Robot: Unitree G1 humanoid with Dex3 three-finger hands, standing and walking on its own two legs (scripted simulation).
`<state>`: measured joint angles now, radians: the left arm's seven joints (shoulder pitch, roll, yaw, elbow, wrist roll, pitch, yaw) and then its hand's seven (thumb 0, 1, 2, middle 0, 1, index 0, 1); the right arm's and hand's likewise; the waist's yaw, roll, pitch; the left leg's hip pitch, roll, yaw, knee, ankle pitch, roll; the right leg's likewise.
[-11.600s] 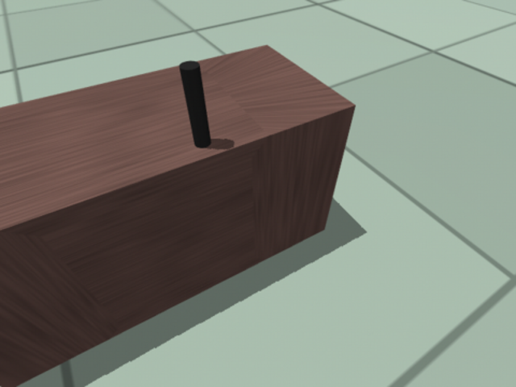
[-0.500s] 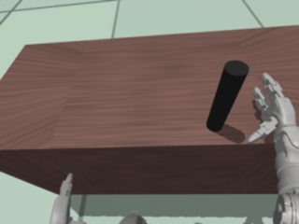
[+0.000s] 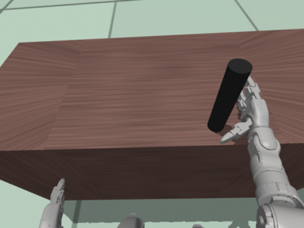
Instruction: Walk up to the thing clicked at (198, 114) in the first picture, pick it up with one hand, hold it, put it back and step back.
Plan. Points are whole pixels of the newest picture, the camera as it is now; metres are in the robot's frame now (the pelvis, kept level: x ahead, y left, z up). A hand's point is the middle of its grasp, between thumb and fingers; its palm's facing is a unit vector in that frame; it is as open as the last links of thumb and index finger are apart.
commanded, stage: rest palm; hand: right
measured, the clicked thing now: (225, 101) +0.42 -0.15 +0.10
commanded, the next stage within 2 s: close in 0.02 s
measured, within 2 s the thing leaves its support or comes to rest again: leaves its support in 1.14 s
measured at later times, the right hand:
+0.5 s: hand (219, 106) +0.44 -0.15 +0.06, palm faces +0.01 +1.00 +0.02, open 15.6 cm
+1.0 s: hand (223, 107) +0.44 -0.16 +0.06, palm faces +0.02 +1.00 +0.02, open 8.0 cm
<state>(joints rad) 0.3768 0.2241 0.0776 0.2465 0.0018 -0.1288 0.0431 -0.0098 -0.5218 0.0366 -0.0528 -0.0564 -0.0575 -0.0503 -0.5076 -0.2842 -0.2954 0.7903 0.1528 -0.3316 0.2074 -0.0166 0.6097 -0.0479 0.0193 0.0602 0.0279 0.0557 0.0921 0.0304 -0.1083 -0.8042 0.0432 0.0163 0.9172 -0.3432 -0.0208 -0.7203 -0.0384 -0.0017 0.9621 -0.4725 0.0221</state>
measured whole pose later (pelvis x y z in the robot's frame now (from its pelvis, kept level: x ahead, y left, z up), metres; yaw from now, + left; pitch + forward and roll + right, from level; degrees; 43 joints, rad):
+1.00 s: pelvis +0.00 +0.00 +0.00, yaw +0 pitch +15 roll +0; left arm 0.40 0.22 0.08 0.18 0.01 -0.10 0.03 -0.01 -0.54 0.05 -0.05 -0.05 -0.04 -0.05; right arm -0.57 -0.28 -0.31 0.85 0.11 -0.35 0.15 -0.01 0.19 -0.64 1.06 0.90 1.07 0.90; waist 0.12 0.03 -0.11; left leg -0.84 0.04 0.01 0.95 -0.36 -0.02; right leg -0.76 -0.04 0.00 0.99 -0.49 0.02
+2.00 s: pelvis +0.01 +0.00 +0.02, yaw +0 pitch +9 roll +0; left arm 0.32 0.23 0.07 0.37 -0.02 -0.10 0.06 -0.01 -0.54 0.05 -0.05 -0.05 -0.05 -0.05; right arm -0.64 -0.29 -0.27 0.82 0.14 -0.20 0.15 -0.02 0.15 -1.17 0.91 1.23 0.91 1.22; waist 0.09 0.00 -0.08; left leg -0.64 0.04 0.01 0.77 -0.29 -0.02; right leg -0.54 -0.03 -0.01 0.79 -0.41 0.03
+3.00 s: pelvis +0.01 +0.01 +0.05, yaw -1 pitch -1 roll +0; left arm 0.25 0.23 0.09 0.59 -0.03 -0.14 0.08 -0.01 -0.54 0.05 -0.04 -0.04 -0.03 -0.05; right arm -0.36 -0.26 -0.23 0.19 0.22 0.21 0.15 -0.01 0.02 -1.19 0.92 1.20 0.93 1.19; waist 0.01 -0.05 -0.04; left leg -0.32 0.04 0.03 0.55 -0.22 -0.01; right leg -0.22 -0.03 0.00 0.54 -0.31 0.03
